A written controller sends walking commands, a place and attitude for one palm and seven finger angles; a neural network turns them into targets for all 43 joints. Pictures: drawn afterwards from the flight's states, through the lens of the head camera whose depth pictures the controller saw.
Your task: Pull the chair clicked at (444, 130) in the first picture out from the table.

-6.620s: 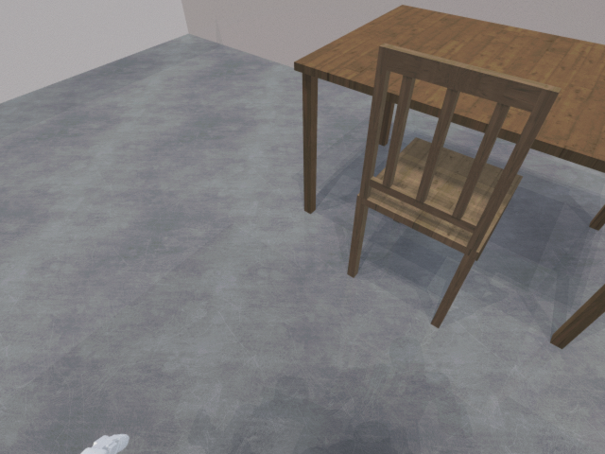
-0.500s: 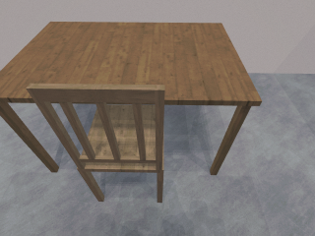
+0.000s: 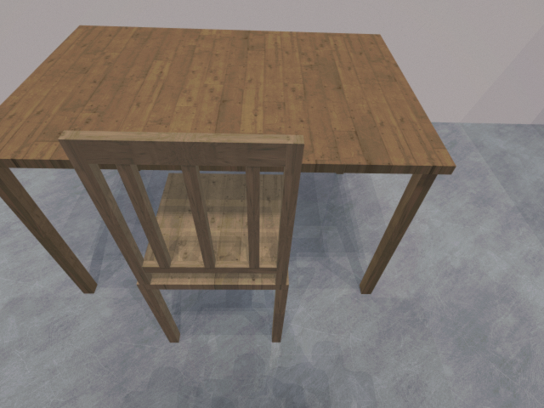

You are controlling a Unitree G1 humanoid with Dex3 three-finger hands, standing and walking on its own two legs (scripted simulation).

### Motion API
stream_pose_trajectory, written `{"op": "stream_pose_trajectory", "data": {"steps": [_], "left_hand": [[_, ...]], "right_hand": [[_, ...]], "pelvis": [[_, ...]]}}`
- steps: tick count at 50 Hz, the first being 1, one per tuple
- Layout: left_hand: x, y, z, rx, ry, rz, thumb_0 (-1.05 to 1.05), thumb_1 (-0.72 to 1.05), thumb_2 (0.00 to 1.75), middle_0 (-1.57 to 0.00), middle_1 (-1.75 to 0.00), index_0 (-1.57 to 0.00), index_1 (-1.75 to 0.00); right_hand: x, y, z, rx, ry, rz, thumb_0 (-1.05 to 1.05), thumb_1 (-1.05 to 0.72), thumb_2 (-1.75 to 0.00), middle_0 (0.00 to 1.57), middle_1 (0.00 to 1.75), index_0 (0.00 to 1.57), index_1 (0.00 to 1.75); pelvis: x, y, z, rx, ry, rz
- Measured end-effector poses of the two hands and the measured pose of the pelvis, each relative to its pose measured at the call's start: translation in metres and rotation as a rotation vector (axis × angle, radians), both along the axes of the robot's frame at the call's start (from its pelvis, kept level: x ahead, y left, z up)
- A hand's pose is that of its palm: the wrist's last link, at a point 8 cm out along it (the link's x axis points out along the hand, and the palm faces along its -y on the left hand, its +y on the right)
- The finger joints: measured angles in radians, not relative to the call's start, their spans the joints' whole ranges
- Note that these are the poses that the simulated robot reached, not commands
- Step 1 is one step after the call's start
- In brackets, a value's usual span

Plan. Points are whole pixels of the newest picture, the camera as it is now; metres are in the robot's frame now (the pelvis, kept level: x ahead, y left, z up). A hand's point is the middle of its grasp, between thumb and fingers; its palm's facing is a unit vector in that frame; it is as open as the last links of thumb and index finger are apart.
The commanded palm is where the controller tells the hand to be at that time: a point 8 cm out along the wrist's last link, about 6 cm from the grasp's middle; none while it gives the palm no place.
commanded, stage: look again from close up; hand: left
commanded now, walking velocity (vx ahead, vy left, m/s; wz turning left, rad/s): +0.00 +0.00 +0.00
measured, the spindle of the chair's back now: (201, 221) +0.48 +0.17 -0.07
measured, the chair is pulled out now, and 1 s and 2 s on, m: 0.00 0.00 0.00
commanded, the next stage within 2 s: shuffle to correct the standing spot in 0.70 s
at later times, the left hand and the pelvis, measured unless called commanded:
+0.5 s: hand out of the picture -0.06 +0.21 -0.17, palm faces +0.01 -0.98 -0.18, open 7.3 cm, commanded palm none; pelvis -0.03 +0.04 +0.01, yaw +0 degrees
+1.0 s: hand out of the picture -0.04 +0.18 -0.18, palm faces +0.00 -0.99 -0.15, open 7.3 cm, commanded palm none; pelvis -0.01 +0.02 +0.00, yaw +0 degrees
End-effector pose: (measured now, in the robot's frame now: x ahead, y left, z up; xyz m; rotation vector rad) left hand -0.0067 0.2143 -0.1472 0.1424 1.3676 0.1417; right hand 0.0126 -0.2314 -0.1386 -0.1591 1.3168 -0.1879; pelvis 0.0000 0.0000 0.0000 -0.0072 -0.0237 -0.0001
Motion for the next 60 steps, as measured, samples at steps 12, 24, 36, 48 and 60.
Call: {"op": "stream_pose_trajectory", "data": {"steps": [12,24,36,48,60], "left_hand": [[-0.011,0.039,-0.001,-0.002,-0.040,-0.018,0.00,0.91,0.90,-0.20,-0.30,-0.20,-0.30],[-0.056,0.049,0.004,-0.002,0.075,0.006,0.00,0.91,0.90,-0.20,-0.30,-0.20,-0.30],[-0.061,0.031,0.002,-0.035,0.101,0.021,0.01,0.91,0.90,-0.20,-0.30,-0.20,-0.30],[-0.042,0.021,-0.001,-0.043,0.077,0.003,0.00,0.91,0.90,-0.20,-0.30,-0.20,-0.30],[-0.028,-0.006,0.004,-0.006,0.109,0.034,0.00,0.91,0.90,-0.20,-0.30,-0.20,-0.30]], "right_hand": [[-0.007,0.029,0.010,-0.005,-0.043,0.033,0.01,-0.93,-0.90,0.20,0.30,0.20,0.30],[-0.028,0.041,0.009,0.012,0.031,0.033,0.01,-0.91,-0.90,0.20,0.30,0.20,0.30],[-0.027,0.040,0.008,0.015,0.049,0.029,0.01,-0.92,-0.90,0.20,0.30,0.20,0.30],[-0.025,0.034,0.005,0.023,0.052,0.006,0.01,-0.92,-0.90,0.20,0.30,0.20,0.30],[-0.021,0.002,-0.008,0.044,0.117,-0.025,0.01,-0.91,-0.90,0.20,0.30,0.20,0.30]], "pelvis": [[-0.024,0.029,0.002,-0.003,-0.003,0.003],[-0.028,0.038,0.005,0.004,0.019,0.008],[-0.023,0.036,0.006,0.005,0.010,0.009],[-0.015,0.027,0.005,0.017,0.015,0.001],[0.016,-0.010,-0.001,0.008,0.041,0.003]]}}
